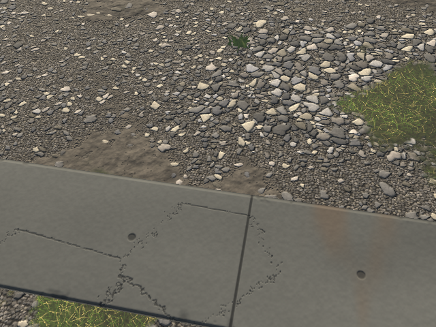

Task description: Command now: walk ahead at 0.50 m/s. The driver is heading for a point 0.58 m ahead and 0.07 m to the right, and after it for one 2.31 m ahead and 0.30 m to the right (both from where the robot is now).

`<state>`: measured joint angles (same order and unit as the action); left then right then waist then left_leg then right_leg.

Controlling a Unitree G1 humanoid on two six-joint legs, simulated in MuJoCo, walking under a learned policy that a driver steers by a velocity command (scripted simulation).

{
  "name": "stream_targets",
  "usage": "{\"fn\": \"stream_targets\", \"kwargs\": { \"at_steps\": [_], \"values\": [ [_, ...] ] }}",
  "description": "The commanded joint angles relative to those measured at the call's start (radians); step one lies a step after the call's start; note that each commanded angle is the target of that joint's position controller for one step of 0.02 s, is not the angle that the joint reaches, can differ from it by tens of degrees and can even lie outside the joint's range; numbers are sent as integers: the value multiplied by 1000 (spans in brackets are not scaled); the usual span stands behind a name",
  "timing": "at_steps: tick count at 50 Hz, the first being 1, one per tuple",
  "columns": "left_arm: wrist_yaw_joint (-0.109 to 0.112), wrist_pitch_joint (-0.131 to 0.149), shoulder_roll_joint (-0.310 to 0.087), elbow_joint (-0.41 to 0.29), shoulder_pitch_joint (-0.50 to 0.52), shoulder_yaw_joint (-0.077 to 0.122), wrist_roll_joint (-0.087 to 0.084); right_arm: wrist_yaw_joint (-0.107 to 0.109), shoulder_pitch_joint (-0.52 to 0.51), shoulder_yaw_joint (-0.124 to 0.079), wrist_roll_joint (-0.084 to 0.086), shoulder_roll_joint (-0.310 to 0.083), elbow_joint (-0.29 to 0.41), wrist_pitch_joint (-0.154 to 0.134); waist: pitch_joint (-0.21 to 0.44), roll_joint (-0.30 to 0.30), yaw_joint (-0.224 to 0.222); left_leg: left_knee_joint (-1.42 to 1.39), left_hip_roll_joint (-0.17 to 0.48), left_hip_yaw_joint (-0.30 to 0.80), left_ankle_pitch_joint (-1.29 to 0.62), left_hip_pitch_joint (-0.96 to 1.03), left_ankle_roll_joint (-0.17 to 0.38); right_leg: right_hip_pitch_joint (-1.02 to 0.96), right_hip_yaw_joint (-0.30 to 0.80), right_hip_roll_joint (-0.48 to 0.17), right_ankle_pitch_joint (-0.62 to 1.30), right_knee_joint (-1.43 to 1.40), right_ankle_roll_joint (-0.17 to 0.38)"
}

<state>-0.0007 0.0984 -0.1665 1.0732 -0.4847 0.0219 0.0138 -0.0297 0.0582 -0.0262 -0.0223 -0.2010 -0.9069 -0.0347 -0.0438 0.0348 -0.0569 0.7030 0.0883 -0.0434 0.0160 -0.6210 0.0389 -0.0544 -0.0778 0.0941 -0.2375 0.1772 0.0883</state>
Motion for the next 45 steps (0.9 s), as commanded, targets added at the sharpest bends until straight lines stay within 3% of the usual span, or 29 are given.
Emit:
{"fn": "stream_targets", "kwargs": {
  "at_steps": [1, 3, 5, 6, 7, 8, 9, 10, 11, 12, 14, 16, 18, 24, 29, 32, 34, 35, 36, 37, 38, 39, 40, 41, 43, 45],
  "values": [
    [12, 5, -135, -10, -77, 21, 8, 2, -123, -5, 2, -52, 86, -16, -76, -102, -1, -72, -30, -29, 10, -29, 18, -15, 138, -301, 479, -21, 111],
    [19, 1, -145, -2, -74, 25, 14, 4, -130, -9, 2, -62, 97, -24, -77, -101, 10, -112, -43, -31, 78, -9, 43, -71, 136, -325, 562, 24, 110],
    [23, -1, -160, -2, -39, 29, 16, 12, -39, -19, 2, -75, 73, -35, -31, -110, 60, -163, -94, -54, 154, 149, 77, -71, 108, -320, 796, 145, 88],
    [22, -4, -166, -2, -25, 31, 13, 19, 88, -30, 0, -88, 31, -42, 32, -101, 112, -213, -128, -70, 147, 302, 98, -52, 88, -299, 880, 289, 73],
    [19, -4, -159, -10, -11, 27, 6, 30, 265, -48, -13, -124, -28, -53, 127, -73, 180, -241, -98, -32, 114, 546, 131, 67, 57, -259, 780, 491, 53],
    [12, -2, -104, -50, -28, 11, -17, 41, 430, -74, -40, -220, -53, -59, 265, 54, 213, -261, 162, 283, 208, 840, 208, 343, 6, -180, 394, 823, 20],
    [7, -5, -69, -43, -120, 12, -32, 30, 436, -86, -29, -264, -55, -47, 343, 190, 168, -392, 359, 703, 203, 965, 328, 610, 31, -11, -319, 1112, 0],
    [9, -11, -142, -51, -22, 34, -4, 23, 344, -77, 8, -210, -49, -38, 216, 44, 141, -426, 297, 632, 290, 847, 292, 689, 131, -82, -233, 1154, 15],
    [3, -6, -130, -80, 61, 34, 1, 19, 244, -59, 15, -149, -32, -40, 86, 17, 109, -463, 260, 488, 265, 692, 257, 700, 126, -122, -134, 1110, 16],
    [0, -6, -111, -84, 94, 34, 3, 16, 199, -47, 12, -102, -30, -47, 31, -10, 79, -501, 209, 391, 188, 586, 219, 660, 122, -153, -75, 1052, 13],
    [-11, -31, -77, -75, 69, 31, 25, 24, 205, -30, 13, -48, -55, -59, 9, 15, 30, -536, 138, 259, 78, 473, 172, 569, 113, -181, -41, 976, -10],
    [-21, -49, -65, -83, 82, 33, 27, 29, 267, -31, 14, -65, -83, -72, 9, 14, 18, -550, 121, 211, -16, 458, 177, 567, 92, -182, -21, 945, -26],
    [-25, -60, -71, -112, 159, 34, 27, 31, 308, -35, 14, -94, -97, -76, -19, 13, 21, -579, 111, 176, -17, 458, 180, 632, 76, -197, 39, 892, -43],
    [-28, -60, -69, -196, 405, 24, 11, 33, 424, -21, 13, -81, -123, -70, -60, 22, 79, -585, 78, 107, -156, 538, 149, 711, 29, -192, 216, 615, -68],
    [-23, -56, -69, -242, 535, 16, 9, 46, 508, -18, 1, -85, -151, -64, -75, 32, 117, -537, 112, 94, -278, 684, 160, 715, -2, -153, 212, 472, -39],
    [-17, -44, -83, -254, 527, 21, 7, 56, 494, -24, -8, -105, -156, -59, -71, 38, 92, -458, 139, 82, -440, 747, 157, 651, -9, -124, 112, 411, 0],
    [-4, -31, -100, -202, 362, 35, 10, 59, 461, -28, -7, -115, -158, -58, 1, 40, 20, -262, 115, 52, -701, 738, 126, 437, -31, -60, 77, 347, 37],
    [6, -17, -116, -143, 192, 47, 22, 59, 444, -27, 6, -110, -157, -56, 84, 15, -50, -64, 71, 19, -674, 671, 96, 229, -29, -56, 203, 267, 61],
    [15, -3, -194, -105, 25, 68, 47, 58, 445, -16, 26, -79, -126, -60, 209, -56, -93, 215, 15, -8, -320, 455, 63, -52, 159, -253, 416, 299, 108],
    [10, -10, -278, -104, 1, 85, 42, 55, 607, 0, 68, 18, -132, -52, 366, -274, -29, 606, -176, -45, 570, 147, 15, -305, 577, -571, 767, 273, 297],
    [0, -23, -246, -114, 39, 83, -11, 65, 542, -32, 35, -87, -142, -41, 343, -90, -31, 669, -149, 109, 527, 123, 22, -202, 559, -518, 830, 244, 284],
    [0, -23, -190, -125, 153, 63, -12, 63, 450, -32, 26, -68, -110, -42, 197, -95, 9, 646, -113, 116, 469, 86, 18, -69, 412, -483, 846, 219, 251],
    [0, -20, -123, -130, 212, 44, -8, 62, 404, -30, 14, -52, -101, -41, 104, -68, 31, 583, -82, 103, 424, 89, 13, 48, 323, -430, 829, 175, 206],
    [6, -16, -89, -124, 224, 33, -7, 57, 384, -36, 2, -52, -100, -29, 64, -74, 50, 526, -63, 102, 396, 120, 7, 125, 259, -385, 799, 141, 168],
    [15, -10, -63, -105, 217, 17, -3, 47, 421, -34, -9, -18, -113, 3, 64, -86, 93, 437, -65, 89, 360, 235, -9, 237, 174, -340, 833, 108, 135],
    [14, 2, -95, -94, 204, 16, 5, 46, 428, -32, -1, 3, -119, 27, 82, -87, 121, 365, -79, 73, 328, 284, -20, 279, 122, -322, 904, 106, 139]
  ]
}}
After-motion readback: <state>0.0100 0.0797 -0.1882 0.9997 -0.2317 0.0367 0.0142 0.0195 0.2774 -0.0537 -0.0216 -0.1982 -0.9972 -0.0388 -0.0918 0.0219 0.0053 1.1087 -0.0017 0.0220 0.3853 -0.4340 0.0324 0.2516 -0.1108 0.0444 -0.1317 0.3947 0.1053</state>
